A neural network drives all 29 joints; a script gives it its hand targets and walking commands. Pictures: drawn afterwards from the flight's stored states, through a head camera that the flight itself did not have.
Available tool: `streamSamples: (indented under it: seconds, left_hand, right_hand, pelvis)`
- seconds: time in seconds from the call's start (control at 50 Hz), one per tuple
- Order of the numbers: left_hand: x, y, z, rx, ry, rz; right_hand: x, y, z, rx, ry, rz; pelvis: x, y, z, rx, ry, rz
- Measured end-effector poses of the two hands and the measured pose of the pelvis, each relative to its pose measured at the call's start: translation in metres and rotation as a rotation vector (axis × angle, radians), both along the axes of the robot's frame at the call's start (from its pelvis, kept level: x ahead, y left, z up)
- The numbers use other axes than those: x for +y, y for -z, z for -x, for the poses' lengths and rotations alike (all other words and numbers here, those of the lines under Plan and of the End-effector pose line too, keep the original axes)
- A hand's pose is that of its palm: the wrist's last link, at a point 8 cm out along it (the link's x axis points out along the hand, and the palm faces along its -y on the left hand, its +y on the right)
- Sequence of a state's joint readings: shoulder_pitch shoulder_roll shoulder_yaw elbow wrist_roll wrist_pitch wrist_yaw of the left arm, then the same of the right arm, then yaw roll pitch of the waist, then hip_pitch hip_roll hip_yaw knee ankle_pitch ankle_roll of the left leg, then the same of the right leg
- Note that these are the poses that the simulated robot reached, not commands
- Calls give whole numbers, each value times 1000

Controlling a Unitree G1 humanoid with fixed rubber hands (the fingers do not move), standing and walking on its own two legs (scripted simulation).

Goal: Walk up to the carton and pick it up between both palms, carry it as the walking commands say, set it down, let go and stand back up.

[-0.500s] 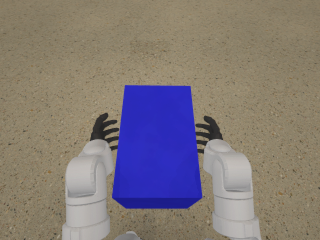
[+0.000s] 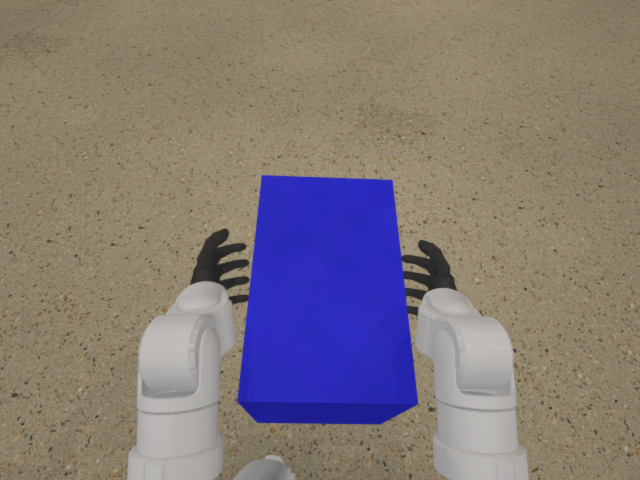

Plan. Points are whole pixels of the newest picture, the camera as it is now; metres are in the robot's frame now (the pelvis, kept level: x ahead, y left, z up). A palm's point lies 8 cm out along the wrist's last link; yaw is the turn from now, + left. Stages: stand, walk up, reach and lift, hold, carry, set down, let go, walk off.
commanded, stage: carry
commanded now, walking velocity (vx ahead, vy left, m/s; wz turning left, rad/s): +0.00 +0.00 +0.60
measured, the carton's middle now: (323, 304) +0.34 -0.01 -0.01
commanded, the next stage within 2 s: none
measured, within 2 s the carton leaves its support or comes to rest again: neither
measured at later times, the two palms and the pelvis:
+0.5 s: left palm (81, 356) +0.24 +0.25 +0.08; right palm (321, 297) +0.30 +0.00 +0.08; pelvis -0.02 +0.04 +0.00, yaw +15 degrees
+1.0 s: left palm out of the picture +0.11 +0.37 +0.06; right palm (174, 339) +0.26 +0.16 +0.07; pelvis -0.06 +0.08 -0.01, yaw +35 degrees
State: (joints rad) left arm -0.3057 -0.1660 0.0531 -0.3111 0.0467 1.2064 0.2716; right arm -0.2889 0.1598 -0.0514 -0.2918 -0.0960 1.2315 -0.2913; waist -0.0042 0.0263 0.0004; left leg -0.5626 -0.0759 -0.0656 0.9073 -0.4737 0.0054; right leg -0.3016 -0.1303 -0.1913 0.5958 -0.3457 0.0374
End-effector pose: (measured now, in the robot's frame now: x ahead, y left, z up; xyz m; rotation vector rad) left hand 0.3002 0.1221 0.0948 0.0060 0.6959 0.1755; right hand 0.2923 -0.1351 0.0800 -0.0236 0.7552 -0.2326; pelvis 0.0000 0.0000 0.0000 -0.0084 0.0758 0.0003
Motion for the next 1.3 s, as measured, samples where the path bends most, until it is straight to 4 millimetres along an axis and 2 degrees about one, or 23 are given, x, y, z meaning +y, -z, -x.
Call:
streamSamples:
  seconds: [0.08, 0.14, 0.22, 0.3, 0.42, 0.6, 0.68, 0.74, 0.82, 0.88, 0.94, 1.02, 1.14, 1.3]
  left_hand:
    - [19, 2, 7, 42, -31, -18]
    - [46, 10, 11, 56, -80, -15]
    - [88, 26, 16, 33, -168, 5]
    - [114, 30, 31, 56, -246, 28]
    - [127, 24, 52, 40, -298, 42]
    - [119, 5, 78, -13, -345, 9]
    - [123, -3, 94, 26, -368, 0]
    - [137, -8, 106, 42, -409, -23]
    - [167, -6, 128, 53, -487, -30]
    - [197, 5, 148, 51, -553, -10]
    - [229, 21, 168, 15, -621, 26]
    - [251, 31, 197, 25, -694, 77]
    - [261, 26, 229, -7, -742, 92]
    - [249, 15, 262, -33, -783, 98]
  right_hand:
    - [19, 5, -3, 38, -41, -10]
    - [47, 10, -11, 48, -87, -4]
    - [90, 15, -22, 23, -157, 0]
    - [117, 14, -22, 49, -228, 13]
    - [133, 8, -16, 41, -280, 26]
    - [130, -1, -3, -14, -323, -8]
    - [137, -3, 3, 20, -365, -9]
    - [155, -3, 4, 31, -407, -28]
    - [193, 2, 8, 43, -480, -32]
    - [231, 6, 14, 42, -542, -15]
    - [268, 8, 23, 5, -598, 8]
    - [299, 6, 39, 19, -666, 47]
    - [317, -3, 61, -10, -714, 62]
    - [314, -11, 85, -22, -749, 69]
  pelvis:
    - [9, -2, -2, 13, -74, -28]
    - [22, 0, -3, 28, -128, -27]
    - [41, 14, -2, 30, -158, -6]
    - [45, 5, 6, 27, -193, 21]
    - [43, -1, 16, 23, -244, 44]
    - [25, 3, 30, 4, -299, 14]
    - [26, -5, 30, -15, -368, -32]
    - [32, -8, 33, 3, -429, -57]
    - [45, -8, 39, 28, -513, -60]
    - [59, -3, 45, 36, -572, -39]
    - [75, 11, 52, 27, -593, -13]
    - [81, 7, 63, 12, -631, 24]
    - [83, 4, 80, -11, -660, 49]
    - [63, -3, 100, -16, -718, 74]
